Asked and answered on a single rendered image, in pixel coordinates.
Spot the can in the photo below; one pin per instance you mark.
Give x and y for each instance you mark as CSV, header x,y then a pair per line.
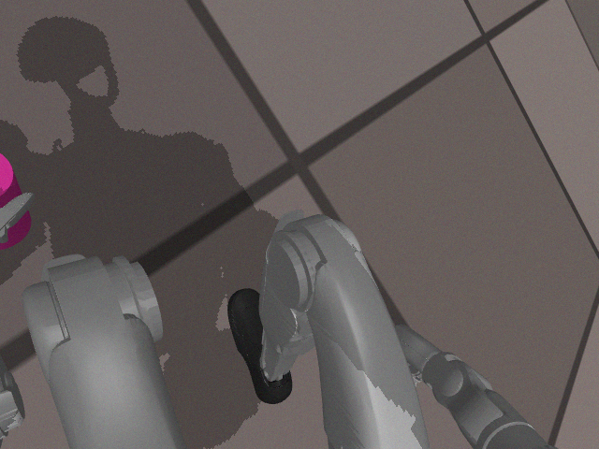
x,y
9,189

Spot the right robot hand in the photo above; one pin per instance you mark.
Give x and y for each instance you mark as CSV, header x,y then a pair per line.
x,y
417,350

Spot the left robot hand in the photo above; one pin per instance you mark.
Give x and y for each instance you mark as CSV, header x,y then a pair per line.
x,y
12,212

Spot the right robot arm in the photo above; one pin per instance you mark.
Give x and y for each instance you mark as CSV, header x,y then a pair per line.
x,y
485,418

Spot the right robot foot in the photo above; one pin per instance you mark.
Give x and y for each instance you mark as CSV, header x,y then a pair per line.
x,y
247,329

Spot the left robot arm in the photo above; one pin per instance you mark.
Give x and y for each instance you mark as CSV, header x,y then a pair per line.
x,y
11,405

